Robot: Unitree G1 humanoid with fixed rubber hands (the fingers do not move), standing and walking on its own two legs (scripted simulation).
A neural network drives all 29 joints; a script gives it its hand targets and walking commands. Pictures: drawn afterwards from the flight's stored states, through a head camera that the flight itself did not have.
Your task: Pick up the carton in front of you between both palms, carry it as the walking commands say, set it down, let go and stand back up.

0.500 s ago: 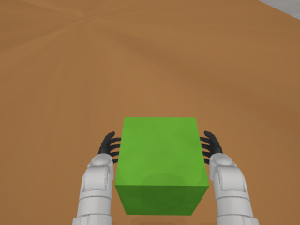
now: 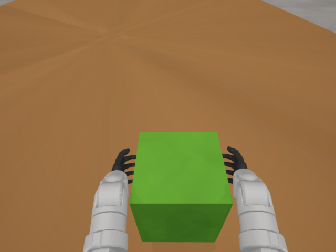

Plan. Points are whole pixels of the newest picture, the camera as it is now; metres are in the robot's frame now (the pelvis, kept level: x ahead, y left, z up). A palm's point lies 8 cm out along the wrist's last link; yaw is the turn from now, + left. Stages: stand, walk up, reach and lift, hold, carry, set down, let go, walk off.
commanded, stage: hold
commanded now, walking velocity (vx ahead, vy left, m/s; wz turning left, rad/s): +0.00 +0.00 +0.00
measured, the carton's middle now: (178, 188) +0.31 +0.00 -0.03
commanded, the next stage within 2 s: set down in 0.18 s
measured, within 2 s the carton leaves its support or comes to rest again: neither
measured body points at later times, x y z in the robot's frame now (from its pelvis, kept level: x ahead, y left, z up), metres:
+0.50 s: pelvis +0.01 +0.00 -0.01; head +0.01 -0.01 +0.44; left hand +0.35 +0.14 +0.01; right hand +0.34 -0.16 +0.00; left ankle +0.03 +0.11 -0.74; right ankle +0.05 -0.11 -0.74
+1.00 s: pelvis -0.02 +0.01 -0.11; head +0.18 -0.02 +0.29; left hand +0.39 +0.12 -0.18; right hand +0.38 -0.19 -0.19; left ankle +0.03 +0.11 -0.74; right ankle +0.05 -0.11 -0.74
